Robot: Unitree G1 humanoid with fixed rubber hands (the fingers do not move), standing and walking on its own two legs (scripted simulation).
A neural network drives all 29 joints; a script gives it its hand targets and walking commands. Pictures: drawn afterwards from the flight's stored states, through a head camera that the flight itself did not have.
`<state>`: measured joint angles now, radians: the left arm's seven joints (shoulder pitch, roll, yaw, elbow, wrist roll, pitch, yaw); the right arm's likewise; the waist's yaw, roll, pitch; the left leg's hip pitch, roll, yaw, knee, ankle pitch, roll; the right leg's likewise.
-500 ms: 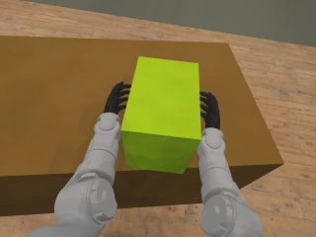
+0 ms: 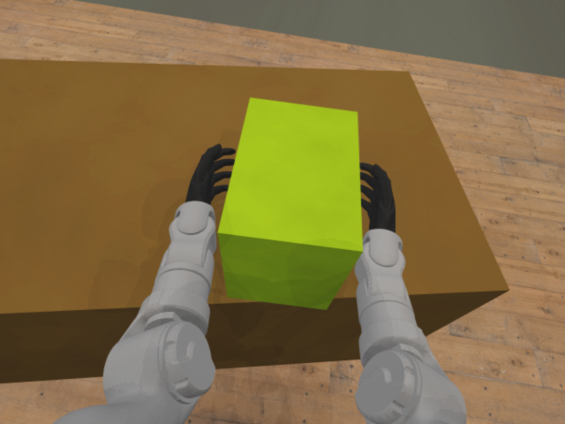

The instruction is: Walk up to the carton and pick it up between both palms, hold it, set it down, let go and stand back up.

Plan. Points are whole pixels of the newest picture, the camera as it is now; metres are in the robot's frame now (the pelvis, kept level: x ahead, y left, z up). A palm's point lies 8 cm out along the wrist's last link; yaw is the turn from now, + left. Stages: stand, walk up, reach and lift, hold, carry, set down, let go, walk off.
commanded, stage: set down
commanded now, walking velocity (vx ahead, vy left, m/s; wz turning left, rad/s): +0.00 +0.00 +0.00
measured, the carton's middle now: (289, 208) +0.44 -0.01 +0.00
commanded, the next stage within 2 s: none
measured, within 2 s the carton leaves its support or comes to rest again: neither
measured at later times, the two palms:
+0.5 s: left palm (202, 198) +0.42 +0.12 +0.04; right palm (379, 221) +0.39 -0.14 +0.05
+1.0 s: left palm (195, 191) +0.45 +0.14 +0.02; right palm (375, 224) +0.41 -0.15 +0.01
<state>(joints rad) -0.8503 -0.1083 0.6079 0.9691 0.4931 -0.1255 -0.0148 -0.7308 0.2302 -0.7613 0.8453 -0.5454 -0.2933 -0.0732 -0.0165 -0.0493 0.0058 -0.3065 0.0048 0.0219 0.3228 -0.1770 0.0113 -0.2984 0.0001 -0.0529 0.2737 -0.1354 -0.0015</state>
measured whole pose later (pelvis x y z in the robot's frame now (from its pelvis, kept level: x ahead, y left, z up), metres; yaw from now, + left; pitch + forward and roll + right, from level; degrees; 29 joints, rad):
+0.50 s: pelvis +0.00 +0.00 +0.00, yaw +0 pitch +9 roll -1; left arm -0.84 -0.13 0.62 0.92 0.52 -0.14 -0.03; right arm -0.73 0.24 -0.77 0.82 -0.55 -0.31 -0.06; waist -0.02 -0.06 0.02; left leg -0.32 0.01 0.03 0.33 -0.18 0.01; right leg -0.31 0.00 -0.05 0.28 -0.14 0.00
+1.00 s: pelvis -0.01 +0.01 -0.02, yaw -2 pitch +23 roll -2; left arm -1.00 0.13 0.24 1.35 0.10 -0.29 0.12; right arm -0.86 0.00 -0.32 1.19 -0.11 -0.31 -0.14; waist -0.04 0.00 -0.18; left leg -0.69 0.03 0.04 0.53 -0.23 0.01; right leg -0.66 0.02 -0.04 0.41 -0.15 0.00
